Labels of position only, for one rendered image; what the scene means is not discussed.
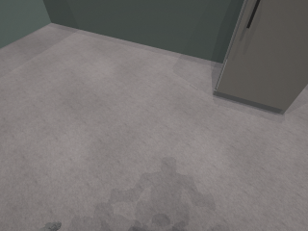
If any robot left hand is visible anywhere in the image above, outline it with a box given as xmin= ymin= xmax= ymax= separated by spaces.
xmin=38 ymin=221 xmax=62 ymax=231

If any fridge door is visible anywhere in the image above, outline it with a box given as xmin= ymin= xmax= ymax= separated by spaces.
xmin=217 ymin=0 xmax=308 ymax=111

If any handle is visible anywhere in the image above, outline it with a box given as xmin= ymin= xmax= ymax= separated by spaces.
xmin=246 ymin=0 xmax=261 ymax=29

